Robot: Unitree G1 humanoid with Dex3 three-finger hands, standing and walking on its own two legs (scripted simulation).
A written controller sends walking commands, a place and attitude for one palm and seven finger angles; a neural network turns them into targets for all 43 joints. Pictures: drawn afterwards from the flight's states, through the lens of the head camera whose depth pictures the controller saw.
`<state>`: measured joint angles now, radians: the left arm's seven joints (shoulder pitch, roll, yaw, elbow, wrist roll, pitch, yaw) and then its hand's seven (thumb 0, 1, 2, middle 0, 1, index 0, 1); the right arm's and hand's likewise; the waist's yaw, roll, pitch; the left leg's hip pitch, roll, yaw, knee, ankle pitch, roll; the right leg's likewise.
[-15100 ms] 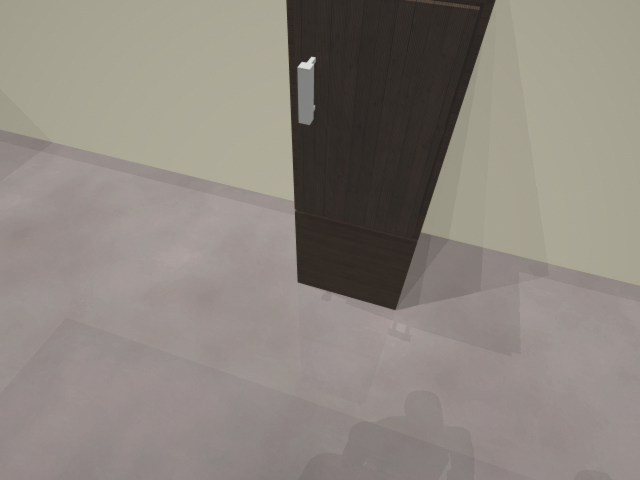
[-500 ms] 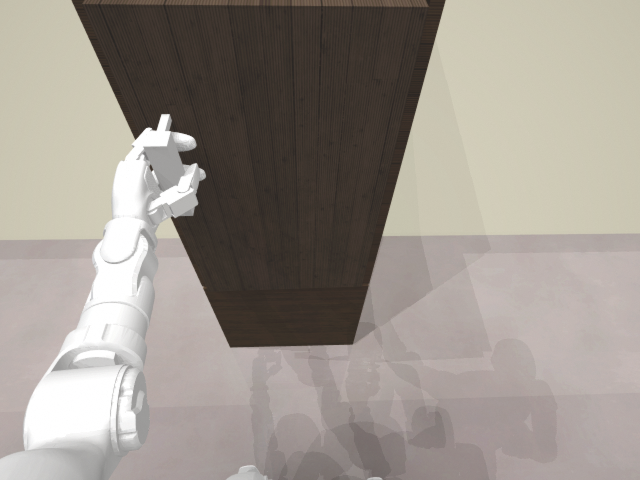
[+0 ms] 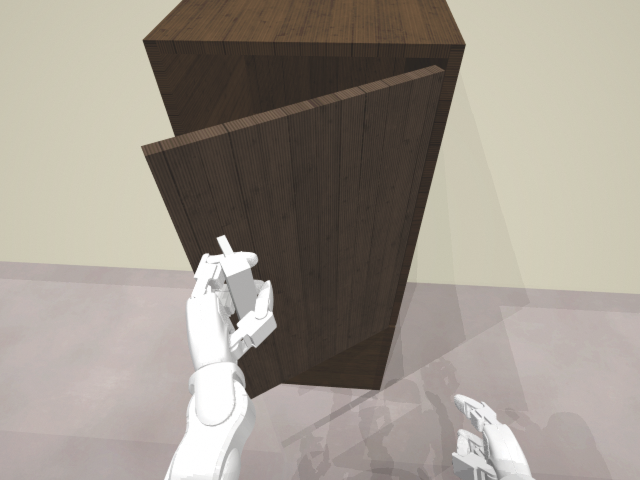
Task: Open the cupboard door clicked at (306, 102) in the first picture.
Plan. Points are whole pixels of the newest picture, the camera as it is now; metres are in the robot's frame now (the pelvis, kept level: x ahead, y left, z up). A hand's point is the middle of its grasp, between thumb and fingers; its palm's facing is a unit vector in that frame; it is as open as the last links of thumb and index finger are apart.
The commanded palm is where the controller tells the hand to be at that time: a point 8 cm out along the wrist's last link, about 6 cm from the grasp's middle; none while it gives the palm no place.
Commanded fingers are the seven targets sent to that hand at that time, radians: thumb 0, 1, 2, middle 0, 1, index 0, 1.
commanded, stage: pull the door open along its arc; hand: left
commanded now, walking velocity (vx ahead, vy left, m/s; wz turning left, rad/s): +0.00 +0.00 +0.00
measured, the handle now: (238, 284) +0.33 +0.12 +0.09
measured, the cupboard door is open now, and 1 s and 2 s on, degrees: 33 43 44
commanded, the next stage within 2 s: open thumb and fingers to let go in 0.28 s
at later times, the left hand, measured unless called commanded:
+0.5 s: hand (294, 345) +0.25 +0.04 +0.09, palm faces +0.34 -0.94 -0.02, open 6.8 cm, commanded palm +0.20 +0.08 +0.09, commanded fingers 0.00 0.41 0.69 -0.37 -1.30 -0.37 -1.30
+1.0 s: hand (278, 354) +0.24 +0.06 +0.09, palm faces +0.34 -0.94 +0.00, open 13.8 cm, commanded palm +0.19 +0.08 +0.09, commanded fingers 0.00 -0.50 0.30 -0.22 -0.70 -0.22 -0.70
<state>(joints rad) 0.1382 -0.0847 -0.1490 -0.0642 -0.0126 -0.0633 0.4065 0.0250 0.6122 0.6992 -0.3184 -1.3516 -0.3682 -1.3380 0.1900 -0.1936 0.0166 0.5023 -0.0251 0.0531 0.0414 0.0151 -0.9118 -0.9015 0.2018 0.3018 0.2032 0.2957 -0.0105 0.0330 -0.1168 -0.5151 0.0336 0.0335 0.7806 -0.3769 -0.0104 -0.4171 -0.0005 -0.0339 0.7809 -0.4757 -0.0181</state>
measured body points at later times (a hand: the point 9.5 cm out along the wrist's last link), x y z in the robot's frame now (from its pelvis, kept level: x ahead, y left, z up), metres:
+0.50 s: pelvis +0.00 -0.04 +0.00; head -0.01 -0.07 +0.45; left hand +0.23 +0.09 +0.10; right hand +0.18 -0.26 -0.10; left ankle +0.01 +0.13 -0.71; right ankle -0.05 -0.11 -0.71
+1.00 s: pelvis -0.01 -0.02 +0.00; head -0.02 -0.05 +0.45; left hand +0.22 +0.11 +0.10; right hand +0.18 -0.23 -0.09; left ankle +0.01 +0.13 -0.71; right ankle -0.05 -0.11 -0.71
